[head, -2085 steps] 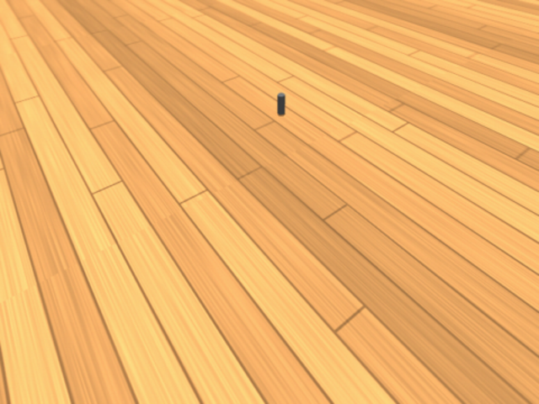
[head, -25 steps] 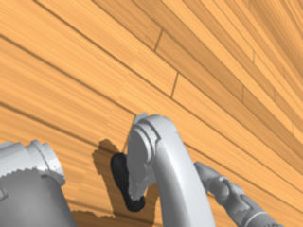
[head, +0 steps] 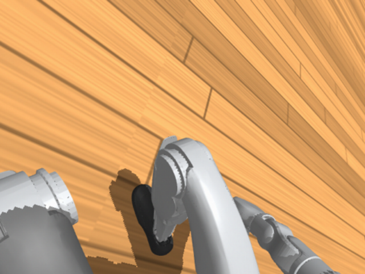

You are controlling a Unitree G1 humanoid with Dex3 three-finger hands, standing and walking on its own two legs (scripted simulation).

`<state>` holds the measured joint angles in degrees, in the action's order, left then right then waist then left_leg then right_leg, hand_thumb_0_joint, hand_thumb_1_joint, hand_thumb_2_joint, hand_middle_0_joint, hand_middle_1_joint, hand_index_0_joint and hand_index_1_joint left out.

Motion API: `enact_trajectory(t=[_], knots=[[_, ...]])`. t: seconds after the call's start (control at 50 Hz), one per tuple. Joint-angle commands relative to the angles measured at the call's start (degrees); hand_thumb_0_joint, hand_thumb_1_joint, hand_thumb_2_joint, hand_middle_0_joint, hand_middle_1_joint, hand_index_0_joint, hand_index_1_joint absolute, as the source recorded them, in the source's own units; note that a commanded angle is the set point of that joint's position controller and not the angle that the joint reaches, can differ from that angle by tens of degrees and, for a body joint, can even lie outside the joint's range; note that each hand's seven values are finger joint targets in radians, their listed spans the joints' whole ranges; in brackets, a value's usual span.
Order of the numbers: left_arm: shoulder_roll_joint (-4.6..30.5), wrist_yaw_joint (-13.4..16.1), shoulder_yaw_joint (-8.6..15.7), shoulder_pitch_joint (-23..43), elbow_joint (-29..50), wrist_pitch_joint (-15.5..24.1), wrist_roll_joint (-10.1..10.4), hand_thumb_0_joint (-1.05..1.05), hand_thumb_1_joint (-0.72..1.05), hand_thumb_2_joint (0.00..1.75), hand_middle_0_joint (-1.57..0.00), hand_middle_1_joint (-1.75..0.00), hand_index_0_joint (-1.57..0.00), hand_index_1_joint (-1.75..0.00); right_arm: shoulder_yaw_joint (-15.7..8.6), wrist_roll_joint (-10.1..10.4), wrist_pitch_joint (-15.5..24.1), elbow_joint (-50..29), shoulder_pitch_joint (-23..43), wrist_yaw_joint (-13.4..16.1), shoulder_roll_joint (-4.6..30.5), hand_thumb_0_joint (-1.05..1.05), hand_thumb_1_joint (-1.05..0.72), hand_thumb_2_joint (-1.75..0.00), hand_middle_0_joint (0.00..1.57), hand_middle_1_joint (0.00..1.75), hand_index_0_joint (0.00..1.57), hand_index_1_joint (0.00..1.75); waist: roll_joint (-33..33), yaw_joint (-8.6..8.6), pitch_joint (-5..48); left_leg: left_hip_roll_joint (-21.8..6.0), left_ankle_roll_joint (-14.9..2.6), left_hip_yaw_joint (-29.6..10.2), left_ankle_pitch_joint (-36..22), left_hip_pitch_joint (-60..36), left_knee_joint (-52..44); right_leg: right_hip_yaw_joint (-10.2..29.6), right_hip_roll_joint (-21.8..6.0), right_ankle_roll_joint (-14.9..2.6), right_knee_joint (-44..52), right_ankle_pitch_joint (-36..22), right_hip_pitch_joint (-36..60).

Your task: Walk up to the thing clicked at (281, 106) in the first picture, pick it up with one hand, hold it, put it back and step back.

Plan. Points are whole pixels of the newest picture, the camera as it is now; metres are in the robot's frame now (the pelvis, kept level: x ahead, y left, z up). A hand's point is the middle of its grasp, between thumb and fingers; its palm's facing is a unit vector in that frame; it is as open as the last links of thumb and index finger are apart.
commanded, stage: withdraw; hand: left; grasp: from the side
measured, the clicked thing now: out of the picture +0.42 +0.35 -0.21
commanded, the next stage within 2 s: rise in 0.28 s
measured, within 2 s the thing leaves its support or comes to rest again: neither
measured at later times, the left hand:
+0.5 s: hand out of the picture +0.38 +0.42 -0.10, palm faces +0.51 -0.85 -0.12, open 17.5 cm
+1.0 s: hand out of the picture +0.24 +0.37 +0.07, palm faces +0.38 -0.78 -0.50, open 17.2 cm
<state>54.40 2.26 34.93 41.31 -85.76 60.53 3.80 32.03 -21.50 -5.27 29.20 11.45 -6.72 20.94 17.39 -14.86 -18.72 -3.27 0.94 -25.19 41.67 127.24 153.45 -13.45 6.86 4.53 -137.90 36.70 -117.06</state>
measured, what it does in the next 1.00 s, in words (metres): rises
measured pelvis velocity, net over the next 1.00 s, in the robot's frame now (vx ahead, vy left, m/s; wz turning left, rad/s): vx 0.02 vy -0.03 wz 0.23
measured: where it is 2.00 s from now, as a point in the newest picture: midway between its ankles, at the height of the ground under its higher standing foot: (111, 260)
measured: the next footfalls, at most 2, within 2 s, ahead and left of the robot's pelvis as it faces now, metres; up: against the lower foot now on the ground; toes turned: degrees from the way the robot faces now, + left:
none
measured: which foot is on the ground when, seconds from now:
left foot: down 0.00-1.00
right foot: down 0.00-1.00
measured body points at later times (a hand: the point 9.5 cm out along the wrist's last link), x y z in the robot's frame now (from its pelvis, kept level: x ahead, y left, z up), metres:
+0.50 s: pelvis +0.00 -0.01 +0.02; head +0.20 +0.18 +0.38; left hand +0.35 +0.47 -0.09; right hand +0.19 -0.24 -0.04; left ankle +0.08 +0.13 -0.25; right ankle +0.14 -0.13 -0.25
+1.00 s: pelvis +0.02 -0.03 +0.16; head +0.21 +0.06 +0.56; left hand +0.22 +0.41 +0.10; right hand +0.26 -0.22 +0.02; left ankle +0.07 +0.13 -0.25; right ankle +0.14 -0.13 -0.25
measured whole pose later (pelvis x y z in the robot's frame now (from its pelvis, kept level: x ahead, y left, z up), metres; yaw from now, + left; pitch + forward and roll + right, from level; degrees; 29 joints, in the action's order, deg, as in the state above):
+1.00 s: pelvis +0.02 -0.03 +0.16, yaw +13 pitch +33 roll -5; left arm 29.4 1.2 21.4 7.3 -25.6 2.5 -2.0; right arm 0.4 1.5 -8.5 31.6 -2.6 -0.7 14.6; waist 0.0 -1.2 7.5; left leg -4.4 1.4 -6.2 36.8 114.1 117.5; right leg -2.5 -0.2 1.5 -115.1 38.1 -110.0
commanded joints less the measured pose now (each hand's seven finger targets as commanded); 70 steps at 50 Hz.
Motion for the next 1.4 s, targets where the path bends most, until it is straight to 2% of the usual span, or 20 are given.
enact_trajectory(t=[0.0,0.06,0.1,0.18,0.32,0.34,0.38,0.4,0.44,0.5,0.54,0.62,0.74,0.94,0.98,1.04,1.06,1.1,1.14,1.38], knots=[[15.69,0.3,1.71,11.92,11.01,4.58,0.12,0.0,-0.44,0.17,-0.13,-0.14,-0.14,-0.13,-7.0,0.09,-1.35,0.03,-2.39,1.41,21.06,0.0,-0.89,-0.9,0.2,0.3,0.2,0.3,-36.57,-5.57,31.38,-4.24,1.03,6.48,-9.85,-23.9,-19.79,-8.06,1.19,-4.48,8.38,-10.42,13.18],[21.21,-0.06,5.75,12.68,17.05,3.99,-0.16,0.0,-0.52,0.1,-0.08,-0.08,-0.09,-0.07,-7.95,0.31,-1.64,-0.04,-3.09,1.62,21.4,0.0,-0.89,-0.9,0.2,0.3,0.2,0.3,-40.07,-3.68,35.84,-4.17,1.26,7.5,-12.59,-26.53,-19.71,-7.07,1.03,-4.61,7.85,-12.27,15.25],[18.46,-1.45,4.69,11.28,17.17,2.35,0.24,0.0,-0.57,0.08,-0.08,-0.07,-0.09,-0.07,-8.7,0.83,-2.01,0.82,-3.94,1.67,21.11,0.0,-0.9,-0.9,0.2,0.3,0.2,0.3,-41.49,-3.5,35.94,-4.17,1.64,7.52,-12.56,-27.74,-21.12,-6.92,0.79,-4.81,7.83,-11.53,13.56],[19.99,-4.67,7.05,9.03,22.9,-2.0,0.84,0.0,-0.59,0.07,-0.08,-0.07,-0.09,-0.07,-11.26,2.52,-2.37,0.96,-6.11,2.03,20.89,0.0,-0.9,-0.9,0.2,0.3,0.2,0.3,-44.12,-1.15,38.86,-3.83,1.87,8.47,-14.58,-29.36,-22.69,-5.71,0.3,-5.14,7.73,-12.23,12.26],[6.44,-13.67,1.81,1.79,20.96,-10.91,6.27,0.0,-0.6,0.03,-0.04,-0.06,-0.08,-0.04,-14.95,6.89,-1.58,1.86,-9.43,2.55,19.0,0.0,-0.87,-0.89,0.2,0.3,0.2,0.3,-33.85,-0.68,37.64,-2.75,0.14,9.67,-9.65,-21.74,-23.23,-5.14,-0.17,-5.13,10.04,-9.38,9.67],[8.57,-14.28,2.4,4.81,25.36,-11.22,6.49,0.0,-0.61,0.02,-0.04,-0.06,-0.08,-0.03,-15.73,7.48,-1.21,1.93,-9.48,2.71,18.77,0.0,-0.87,-0.89,0.2,0.3,0.2,0.3,-34.08,0.04,38.31,-2.63,-0.1,9.97,-8.17,-21.09,-23.31,-4.68,-0.35,-5.29,10.21,-8.31,8.48],[4.68,-15.32,0.32,3.87,23.56,-12.59,6.85,0.0,-0.53,0.03,-0.04,0.0,-0.04,0.0,-16.69,8.29,-0.76,1.9,-9.83,2.69,18.42,0.0,-0.81,-0.89,0.2,0.3,0.2,0.3,-33.28,-0.38,38.21,-2.4,-0.25,10.12,-6.63,-21.12,-23.9,-4.5,-0.62,-5.29,10.44,-7.29,8.19],[17.47,-12.05,4.61,5.29,27.29,-16.15,-1.93,0.0,-0.5,0.06,-0.06,-0.06,-0.06,-0.06,-21.21,10.51,-0.97,3.74,-12.09,2.66,17.55,0.0,-0.89,-0.91,0.2,0.3,0.2,0.3,-39.34,4.99,45.48,-2.18,0.1,12.22,-8.89,-27.82,-26.72,-2.67,-1.47,-6.04,10.86,-7.1,6.08],[11.15,-11.12,1.3,9.77,31.53,-19.65,-1.84,0.0,-0.52,0.07,-0.07,-0.08,-0.07,-0.08,-22.18,11.66,-1.46,3.05,-13.36,2.24,15.99,0.0,-0.93,-0.92,0.2,0.3,0.2,0.3,-42.09,3.16,47.09,-2.24,0.28,12.64,-8.57,-28.33,-27.93,-2.01,-1.58,-6.2,11.2,-6.83,4.61],[15.91,-8.77,5.16,3.62,36.82,-24.91,-4.14,0.0,-0.57,0.07,-0.09,-0.09,-0.09,-0.09,-24.96,13.64,-1.89,3.22,-15.86,2.14,14.79,0.0,-0.98,-0.93,0.2,0.3,0.2,0.3,-44.34,7.8,51.5,-1.79,0.3,14.47,-9.42,-31.03,-30.72,-0.32,-2.17,-6.66,12.32,-6.29,5.11],[17.09,-7.84,5.15,4.69,39.98,-28.11,-5.68,0.0,-0.5,0.13,-0.07,-0.08,-0.07,-0.08,-26.42,14.53,-2.37,3.49,-16.47,2.23,14.08,0.0,-0.92,-0.9,0.2,0.3,0.2,0.3,-45.01,8.22,51.89,-1.44,-0.03,15.6,-8.27,-30.44,-31.89,0.76,-2.47,-6.96,13.02,-5.36,4.28],[10.17,-6.19,2.91,-5.02,44.71,-35.33,-6.39,0.0,-0.5,0.08,-0.06,-0.06,-0.06,-0.06,-29.71,16.99,-2.83,2.25,-17.21,2.84,11.9,0.0,-0.9,-0.9,0.2,0.3,0.2,0.3,-43.12,11.1,53.05,-0.95,-0.31,16.93,-5.59,-31.06,-36.84,2.12,-2.94,-7.26,15.9,-3.12,3.43],[-4.72,-3.98,-5.7,-15.69,53.93,-45.92,-6.0,0.0,-0.51,0.08,-0.05,-0.06,-0.05,-0.06,-35.15,20.57,-2.83,0.95,-19.23,3.56,9.15,0.0,-0.9,-0.9,0.2,0.3,0.2,0.3,-32.04,10.99,57.34,0.13,-1.61,19.05,-5.59,-32.75,-41.42,5.16,-3.68,-7.04,24.51,-2.65,7.35],[-6.12,1.37,-6.36,-29.51,74.18,-55.77,-5.05,0.0,-0.54,0.06,-0.05,-0.05,-0.05,-0.06,-36.71,23.34,-1.4,-4.42,-19.17,7.62,5.1,0.0,-0.9,-0.9,0.2,0.3,0.2,0.3,-23.57,14.53,63.81,0.84,-2.48,22.22,-5.74,-42.26,-54.3,10.52,-5.15,-6.04,41.77,-1.44,28.74],[-12.54,1.9,-10.11,-34.03,71.49,-57.79,-4.69,0.0,-0.55,0.06,-0.05,-0.05,-0.05,-0.05,-36.49,23.53,-0.59,-5.42,-18.36,8.55,4.17,0.0,-0.9,-0.9,0.2,0.3,0.2,0.3,-23.0,13.12,60.74,1.08,-2.63,22.92,-5.96,-44.16,-56.93,11.21,-5.4,-5.92,45.24,-1.63,31.55],[-11.12,3.42,-9.31,-33.21,75.94,-59.3,-4.51,0.0,-0.58,0.04,-0.05,-0.05,-0.05,-0.05,-36.37,23.68,0.54,-5.28,-18.87,10.21,3.28,0.0,-0.9,-0.9,0.2,0.3,0.2,0.3,-22.84,13.92,58.87,1.09,-2.67,23.5,-7.27,-48.26,-60.73,12.38,-5.79,-5.73,50.12,-1.98,36.61],[-14.63,3.61,-11.43,-37.17,72.92,-60.38,-4.58,0.0,-0.58,0.04,-0.05,-0.05,-0.05,-0.05,-36.28,23.84,1.04,-6.02,-18.47,10.58,2.88,0.0,-0.9,-0.9,0.2,0.3,0.2,0.3,-22.6,13.33,57.82,1.24,-2.68,23.71,-8.49,-49.76,-62.26,12.36,-5.9,-5.65,51.68,-3.27,39.1],[-14.51,4.46,-11.64,-36.63,78.13,-61.2,-4.16,0.0,-0.6,0.03,-0.04,-0.04,-0.04,-0.05,-36.2,23.9,1.82,-5.61,-19.75,11.37,2.14,0.0,-0.9,-0.9,0.2,0.3,0.2,0.3,-22.36,13.83,58.48,1.22,-2.53,24.04,-11.6,-53.63,-64.43,13.09,-6.15,-5.41,54.53,-6.13,43.02],[-20.18,4.75,-15.74,-41.51,73.69,-63.15,-3.92,0.0,-0.6,0.03,-0.04,-0.04,-0.04,-0.05,-35.6,23.95,2.9,-6.32,-19.64,12.17,1.28,0.0,-0.9,-0.9,0.2,0.3,0.2,0.3,-20.35,12.59,54.39,1.23,-2.65,24.31,-13.24,-55.06,-67.22,13.18,-6.28,-5.04,58.22,-8.09,46.97],[-27.53,9.04,-23.14,-49.91,82.26,-70.47,-3.71,0.0,-0.54,0.06,-0.05,-0.05,-0.05,-0.06,-34.55,23.88,7.09,-6.55,-23.45,16.23,-0.62,0.0,-0.9,-0.9,0.2,0.3,0.2,0.3,-22.75,12.85,47.2,1.56,-1.55,24.66,-24.02,-78.72,-86.86,11.05,-6.6,-5.19,74.89,-19.08,66.92]])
